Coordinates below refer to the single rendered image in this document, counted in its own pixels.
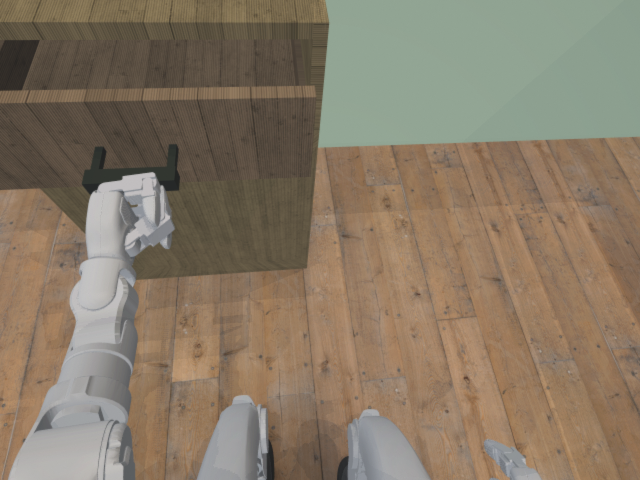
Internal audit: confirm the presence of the right robot shin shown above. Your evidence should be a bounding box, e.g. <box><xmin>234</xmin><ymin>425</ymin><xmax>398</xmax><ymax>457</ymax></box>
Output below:
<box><xmin>348</xmin><ymin>409</ymin><xmax>380</xmax><ymax>480</ymax></box>

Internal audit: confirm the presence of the cabinet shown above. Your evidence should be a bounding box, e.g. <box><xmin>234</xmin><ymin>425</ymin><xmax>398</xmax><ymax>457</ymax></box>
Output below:
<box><xmin>0</xmin><ymin>0</ymin><xmax>329</xmax><ymax>280</ymax></box>

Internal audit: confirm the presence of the robot left hand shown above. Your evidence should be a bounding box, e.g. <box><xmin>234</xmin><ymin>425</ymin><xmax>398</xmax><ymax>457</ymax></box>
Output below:
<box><xmin>86</xmin><ymin>172</ymin><xmax>175</xmax><ymax>266</ymax></box>

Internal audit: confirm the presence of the robot left upper arm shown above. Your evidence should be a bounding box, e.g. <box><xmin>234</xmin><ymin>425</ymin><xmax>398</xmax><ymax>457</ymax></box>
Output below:
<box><xmin>14</xmin><ymin>420</ymin><xmax>135</xmax><ymax>480</ymax></box>

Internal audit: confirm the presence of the left robot thigh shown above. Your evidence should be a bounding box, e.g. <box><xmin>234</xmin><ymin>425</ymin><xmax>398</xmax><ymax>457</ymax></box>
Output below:
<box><xmin>197</xmin><ymin>403</ymin><xmax>269</xmax><ymax>480</ymax></box>

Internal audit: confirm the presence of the left robot forearm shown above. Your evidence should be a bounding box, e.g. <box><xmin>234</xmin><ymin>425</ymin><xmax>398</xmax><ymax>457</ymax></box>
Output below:
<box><xmin>8</xmin><ymin>256</ymin><xmax>139</xmax><ymax>480</ymax></box>

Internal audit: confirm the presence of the drawer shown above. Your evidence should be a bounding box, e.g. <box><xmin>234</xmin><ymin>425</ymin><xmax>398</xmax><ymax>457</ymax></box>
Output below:
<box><xmin>0</xmin><ymin>39</ymin><xmax>316</xmax><ymax>190</ymax></box>

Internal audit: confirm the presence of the robot right hand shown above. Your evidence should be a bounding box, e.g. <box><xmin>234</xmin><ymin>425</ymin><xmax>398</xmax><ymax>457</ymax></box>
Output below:
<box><xmin>484</xmin><ymin>439</ymin><xmax>542</xmax><ymax>480</ymax></box>

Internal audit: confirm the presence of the handle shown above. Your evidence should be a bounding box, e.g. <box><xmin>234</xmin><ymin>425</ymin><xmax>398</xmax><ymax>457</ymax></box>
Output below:
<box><xmin>82</xmin><ymin>144</ymin><xmax>180</xmax><ymax>194</ymax></box>

